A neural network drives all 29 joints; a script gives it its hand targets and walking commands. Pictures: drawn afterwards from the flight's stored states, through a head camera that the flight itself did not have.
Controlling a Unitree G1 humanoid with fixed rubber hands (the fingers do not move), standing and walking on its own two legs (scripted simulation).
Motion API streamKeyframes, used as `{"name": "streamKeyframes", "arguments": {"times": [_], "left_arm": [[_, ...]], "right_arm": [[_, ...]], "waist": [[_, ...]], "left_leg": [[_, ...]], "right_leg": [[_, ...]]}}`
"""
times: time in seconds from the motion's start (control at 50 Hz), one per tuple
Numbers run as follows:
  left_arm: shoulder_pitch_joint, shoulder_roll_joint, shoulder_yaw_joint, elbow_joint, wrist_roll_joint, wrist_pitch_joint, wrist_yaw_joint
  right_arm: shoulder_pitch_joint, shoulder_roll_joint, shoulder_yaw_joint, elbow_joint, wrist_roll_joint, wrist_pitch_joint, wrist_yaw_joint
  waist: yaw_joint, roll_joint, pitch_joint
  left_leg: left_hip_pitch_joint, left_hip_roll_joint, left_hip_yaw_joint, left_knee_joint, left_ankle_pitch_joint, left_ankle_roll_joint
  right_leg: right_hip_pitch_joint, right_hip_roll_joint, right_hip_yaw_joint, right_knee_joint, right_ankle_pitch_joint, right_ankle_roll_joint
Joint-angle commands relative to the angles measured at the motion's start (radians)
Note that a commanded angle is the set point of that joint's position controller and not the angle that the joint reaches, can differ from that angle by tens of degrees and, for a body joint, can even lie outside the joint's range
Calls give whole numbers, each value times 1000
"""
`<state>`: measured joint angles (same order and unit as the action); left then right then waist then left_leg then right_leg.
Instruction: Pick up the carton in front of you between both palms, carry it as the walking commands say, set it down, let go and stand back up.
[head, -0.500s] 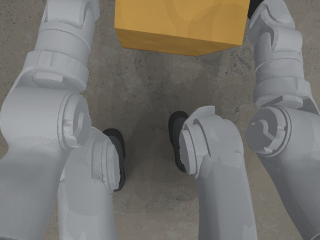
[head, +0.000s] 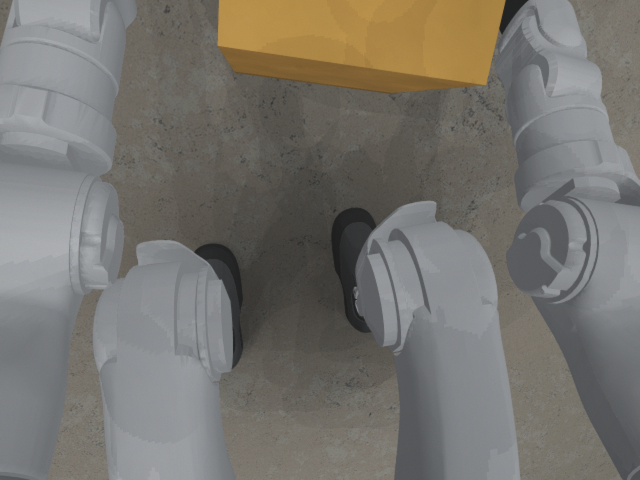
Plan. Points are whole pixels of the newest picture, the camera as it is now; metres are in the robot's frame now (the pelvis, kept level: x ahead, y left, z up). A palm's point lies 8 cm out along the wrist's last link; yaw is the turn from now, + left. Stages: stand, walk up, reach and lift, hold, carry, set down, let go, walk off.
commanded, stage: set down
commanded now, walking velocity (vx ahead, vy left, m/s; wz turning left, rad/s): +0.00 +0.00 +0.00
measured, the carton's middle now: out of the picture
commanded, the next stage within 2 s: let go in 1.12 s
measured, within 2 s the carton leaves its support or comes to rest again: neither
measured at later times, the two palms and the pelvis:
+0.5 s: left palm out of the picture +0.60 +0.09 -0.03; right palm out of the picture +0.51 -0.27 -0.04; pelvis +0.00 -0.01 +0.07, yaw +0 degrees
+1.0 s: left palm out of the picture +0.61 +0.10 +0.11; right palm out of the picture +0.51 -0.28 +0.12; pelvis +0.03 +0.00 +0.21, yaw +0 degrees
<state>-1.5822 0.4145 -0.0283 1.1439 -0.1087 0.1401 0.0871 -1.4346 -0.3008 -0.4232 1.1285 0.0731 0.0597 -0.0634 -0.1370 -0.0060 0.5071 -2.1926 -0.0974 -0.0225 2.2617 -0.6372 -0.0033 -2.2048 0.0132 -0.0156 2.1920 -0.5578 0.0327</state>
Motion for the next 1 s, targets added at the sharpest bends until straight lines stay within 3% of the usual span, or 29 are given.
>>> {"name": "streamKeyframes", "arguments": {"times": [0.0,0.08,0.14,0.22,0.32,0.48,0.72,0.98], "left_arm": [[-396,46,-90,-148,-109,-35,-5],[-334,56,-90,-121,-127,-28,-14],[-284,85,-40,-127,-88,-20,-7],[-265,125,46,-220,-24,7,12],[-215,123,122,-183,29,46,7],[-176,85,148,-133,57,48,-32],[-141,63,144,-293,85,104,-37],[-16,12,195,-293,136,99,-56]], "right_arm": [[-247,-221,54,-111,71,-47,-21],[-199,-211,98,-125,112,-34,-22],[-163,-185,120,-177,132,-16,-30],[-137,-156,144,-309,145,28,-54],[-91,-101,132,-341,109,83,-68],[-48,-72,86,-364,47,99,-52],[49,-105,45,-475,46,143,-13],[152,-71,15,-470,4,134,31]], "waist": [[-169,191,-1267],[-164,175,-1358],[-123,154,-1456],[-75,114,-1634],[-51,77,-1490],[-72,88,-1456],[-93,184,-1677],[-81,158,-1605]], "left_leg": [[584,44,-32,-156,385,-30],[568,38,-7,-164,363,-29],[535,28,32,-189,331,-24],[540,6,80,-249,299,-5],[459,-4,79,-348,189,19],[475,-2,65,-489,189,11],[825,-17,60,-687,361,-14],[1007,-11,27,-950,472,-20]], "right_leg": [[469,-11,-48,-124,454,-1],[571,-8,-46,-152,487,-4],[696,4,-40,-181,512,-2],[868,28,-39,-237,548,5],[786,38,-36,-339,411,13],[744,35,-49,-468,386,27],[824,52,-87,-661,510,25],[962,54,-75,-914,595,29]]}}
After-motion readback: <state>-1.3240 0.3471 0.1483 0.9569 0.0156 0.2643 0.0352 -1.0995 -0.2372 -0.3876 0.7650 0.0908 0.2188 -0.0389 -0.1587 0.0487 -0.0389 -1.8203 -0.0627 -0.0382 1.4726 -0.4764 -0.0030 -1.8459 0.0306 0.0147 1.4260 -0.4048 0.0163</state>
